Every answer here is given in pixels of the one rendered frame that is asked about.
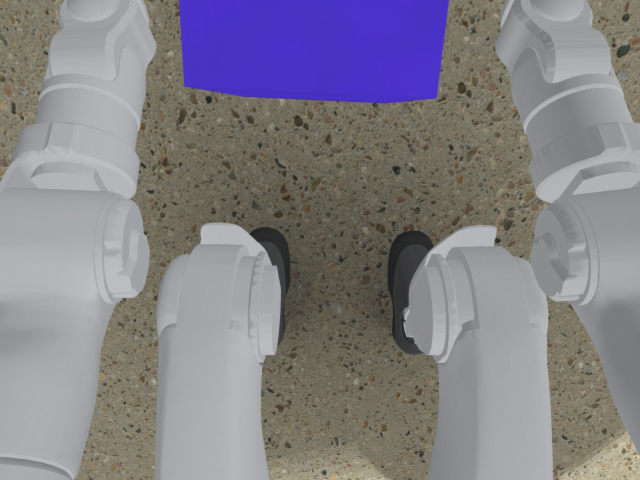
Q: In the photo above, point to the robot left foot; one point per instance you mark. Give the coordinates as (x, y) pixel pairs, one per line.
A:
(276, 246)

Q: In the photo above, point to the left robot forearm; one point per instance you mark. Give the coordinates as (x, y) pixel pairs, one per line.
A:
(91, 101)

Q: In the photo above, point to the robot left upper arm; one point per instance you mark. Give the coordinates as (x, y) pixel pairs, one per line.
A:
(66, 258)

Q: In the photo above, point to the right robot thigh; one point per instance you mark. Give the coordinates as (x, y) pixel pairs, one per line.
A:
(494, 416)

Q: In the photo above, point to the right robot forearm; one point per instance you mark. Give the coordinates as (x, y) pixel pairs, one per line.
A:
(571, 105)

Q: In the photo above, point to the carton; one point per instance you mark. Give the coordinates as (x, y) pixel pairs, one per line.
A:
(374, 51)

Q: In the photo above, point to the robot right upper arm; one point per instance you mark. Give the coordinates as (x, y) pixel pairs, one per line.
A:
(586, 251)

